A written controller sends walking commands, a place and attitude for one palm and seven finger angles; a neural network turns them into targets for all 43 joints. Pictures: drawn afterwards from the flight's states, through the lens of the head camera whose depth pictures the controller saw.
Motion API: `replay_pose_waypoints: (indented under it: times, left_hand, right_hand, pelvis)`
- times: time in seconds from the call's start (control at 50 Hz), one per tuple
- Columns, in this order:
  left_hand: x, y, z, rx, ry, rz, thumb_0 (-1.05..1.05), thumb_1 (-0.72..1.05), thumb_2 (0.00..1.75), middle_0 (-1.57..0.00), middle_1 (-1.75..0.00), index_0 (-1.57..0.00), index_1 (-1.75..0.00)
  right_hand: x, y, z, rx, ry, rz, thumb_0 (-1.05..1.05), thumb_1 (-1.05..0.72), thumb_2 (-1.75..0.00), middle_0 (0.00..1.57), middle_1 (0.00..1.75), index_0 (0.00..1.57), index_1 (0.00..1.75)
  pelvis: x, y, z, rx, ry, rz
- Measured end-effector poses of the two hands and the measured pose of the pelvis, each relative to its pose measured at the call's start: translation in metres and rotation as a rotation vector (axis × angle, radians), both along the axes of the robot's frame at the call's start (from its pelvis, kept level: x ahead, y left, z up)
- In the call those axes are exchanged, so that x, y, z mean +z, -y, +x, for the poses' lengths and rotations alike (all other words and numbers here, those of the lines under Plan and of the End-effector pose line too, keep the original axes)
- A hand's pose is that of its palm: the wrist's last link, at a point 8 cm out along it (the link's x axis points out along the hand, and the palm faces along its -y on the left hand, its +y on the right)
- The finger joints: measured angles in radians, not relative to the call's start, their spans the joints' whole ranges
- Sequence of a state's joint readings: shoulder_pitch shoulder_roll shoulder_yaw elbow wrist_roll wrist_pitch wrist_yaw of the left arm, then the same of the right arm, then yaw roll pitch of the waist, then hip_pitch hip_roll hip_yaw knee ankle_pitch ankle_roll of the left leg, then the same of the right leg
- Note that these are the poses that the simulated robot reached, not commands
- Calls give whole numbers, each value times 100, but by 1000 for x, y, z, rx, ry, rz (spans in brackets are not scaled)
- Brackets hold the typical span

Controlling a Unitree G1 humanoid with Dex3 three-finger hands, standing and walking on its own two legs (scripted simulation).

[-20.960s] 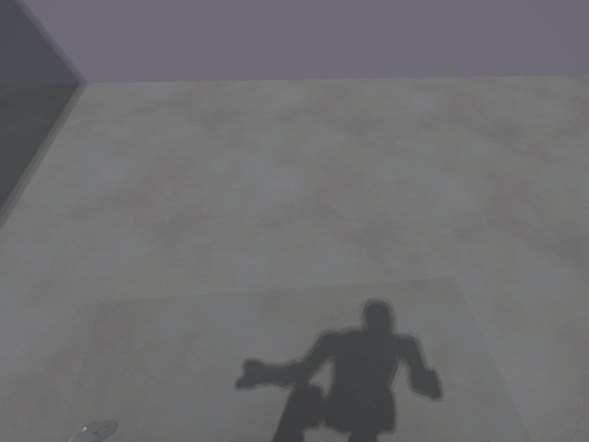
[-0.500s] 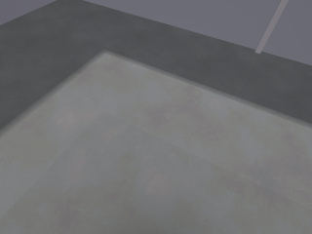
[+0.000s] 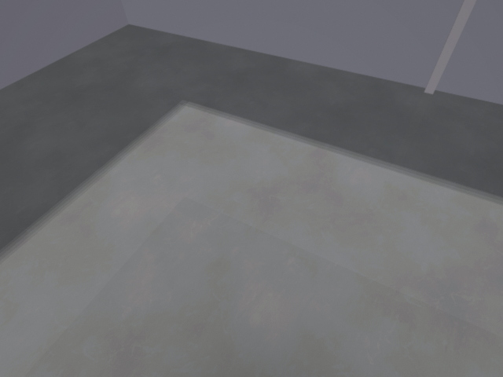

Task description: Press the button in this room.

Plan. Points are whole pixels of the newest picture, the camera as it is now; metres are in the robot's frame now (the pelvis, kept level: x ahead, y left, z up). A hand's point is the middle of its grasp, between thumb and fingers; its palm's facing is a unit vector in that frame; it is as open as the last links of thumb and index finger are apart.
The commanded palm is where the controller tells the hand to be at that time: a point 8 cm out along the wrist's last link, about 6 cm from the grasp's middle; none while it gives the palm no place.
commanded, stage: turn or walk to find it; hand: left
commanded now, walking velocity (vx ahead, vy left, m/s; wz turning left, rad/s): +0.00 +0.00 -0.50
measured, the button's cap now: out of the picture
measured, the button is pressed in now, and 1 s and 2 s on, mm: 0 0 0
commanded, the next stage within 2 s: none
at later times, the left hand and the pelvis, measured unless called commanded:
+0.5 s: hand out of the picture +0.08 +0.22 -0.17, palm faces -0.14 -0.97 -0.19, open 7.4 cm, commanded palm none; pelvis +0.02 +0.03 +0.01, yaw -13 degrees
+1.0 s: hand (263, 273) +0.36 +0.01 -0.17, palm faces -0.44 -0.88 -0.20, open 7.3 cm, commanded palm none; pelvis +0.19 -0.11 -0.01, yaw -26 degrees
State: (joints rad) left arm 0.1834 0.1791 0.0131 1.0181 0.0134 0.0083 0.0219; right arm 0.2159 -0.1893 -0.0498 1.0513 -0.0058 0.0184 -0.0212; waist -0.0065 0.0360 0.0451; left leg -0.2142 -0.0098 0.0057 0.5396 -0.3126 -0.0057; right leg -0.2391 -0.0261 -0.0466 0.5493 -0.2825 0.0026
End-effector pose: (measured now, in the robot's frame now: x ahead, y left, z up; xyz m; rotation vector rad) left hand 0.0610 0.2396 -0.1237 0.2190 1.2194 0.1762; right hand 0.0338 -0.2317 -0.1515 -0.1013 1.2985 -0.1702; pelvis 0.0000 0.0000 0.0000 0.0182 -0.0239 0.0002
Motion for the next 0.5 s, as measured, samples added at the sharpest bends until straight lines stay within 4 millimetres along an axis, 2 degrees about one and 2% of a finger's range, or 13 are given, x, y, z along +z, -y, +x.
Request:
replay_pose_waypoints:
  times: [0.08,0.22,0.28,0.36,0.42,0.5]
  left_hand:
    - [3,19,-8,-9,-34,-16,1,91,89,-20,-30,-20,-30]
    - [2,15,-23,-10,-99,-25,1,92,89,-20,-30,-21,-30]
    - [0,6,-28,-12,-113,-35,1,91,89,-20,-30,-21,-30]
    - [-9,-12,-32,-23,-146,-50,1,90,89,-20,-30,-21,-30]
    - [-20,-26,-22,-51,-176,-58,1,90,89,-20,-30,-20,-30]
    - [-11,-32,20,-122,-155,-60,1,90,89,-20,-30,-20,-30]
  right_hand:
    - [0,8,-19,-34,-52,11,1,-91,-90,20,30,20,30]
    - [11,21,-40,-64,-90,-26,1,-91,-90,20,30,20,30]
    - [17,23,-37,-67,-80,-52,1,-91,-90,19,30,20,30]
    - [26,18,-22,-81,-9,-95,1,-91,-90,19,30,20,30]
    - [30,11,-15,-119,67,-130,1,-91,-90,19,30,20,30]
    - [38,0,-23,-183,74,-126,1,-91,-90,20,30,20,30]
  pelvis:
    - [5,8,-2,-24,-3,11]
    - [10,9,-10,-69,-23,7]
    - [10,2,-9,-91,-33,1]
    - [7,-11,-3,-134,-41,-9]
    - [1,-22,5,-175,-32,-17]
    - [9,-25,25,-220,-24,-40]
